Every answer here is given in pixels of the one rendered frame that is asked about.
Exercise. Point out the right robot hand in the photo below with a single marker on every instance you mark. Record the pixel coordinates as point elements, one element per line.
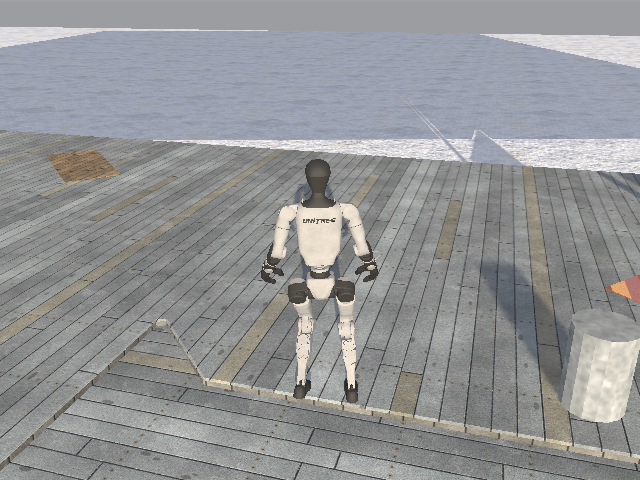
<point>372,276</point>

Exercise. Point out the robot left shin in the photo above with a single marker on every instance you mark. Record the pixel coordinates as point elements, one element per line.
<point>303,350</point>

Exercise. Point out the left robot thigh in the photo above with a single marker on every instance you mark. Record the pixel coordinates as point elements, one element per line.
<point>298,295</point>

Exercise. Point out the robot right upper arm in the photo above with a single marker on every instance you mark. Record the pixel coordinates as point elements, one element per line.
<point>350,212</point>

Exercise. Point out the right robot forearm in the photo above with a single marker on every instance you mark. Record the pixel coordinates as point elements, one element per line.
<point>368,259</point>

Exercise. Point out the left robot hand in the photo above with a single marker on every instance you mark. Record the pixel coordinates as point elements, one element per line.
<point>266,278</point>

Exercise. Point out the robot left upper arm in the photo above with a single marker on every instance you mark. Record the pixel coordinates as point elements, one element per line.
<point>286,213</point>

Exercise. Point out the left robot forearm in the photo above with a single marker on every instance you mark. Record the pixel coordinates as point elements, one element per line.
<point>270,262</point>

